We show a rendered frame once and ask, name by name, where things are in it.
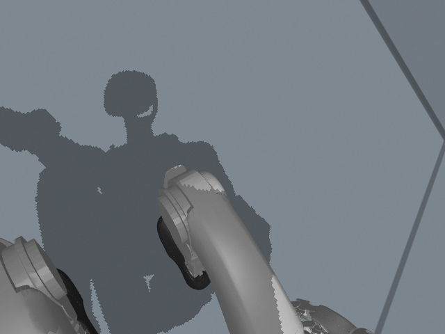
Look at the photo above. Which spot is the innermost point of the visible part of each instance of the right robot foot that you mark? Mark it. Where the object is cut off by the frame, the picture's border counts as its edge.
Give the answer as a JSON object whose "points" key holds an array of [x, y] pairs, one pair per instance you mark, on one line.
{"points": [[200, 282]]}

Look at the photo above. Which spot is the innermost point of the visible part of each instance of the right robot hand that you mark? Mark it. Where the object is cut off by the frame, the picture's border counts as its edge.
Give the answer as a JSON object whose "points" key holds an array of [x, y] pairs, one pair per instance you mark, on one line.
{"points": [[323, 319]]}

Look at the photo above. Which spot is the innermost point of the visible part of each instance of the left robot foot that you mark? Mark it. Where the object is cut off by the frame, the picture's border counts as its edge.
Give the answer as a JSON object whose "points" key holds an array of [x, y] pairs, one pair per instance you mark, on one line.
{"points": [[77, 303]]}

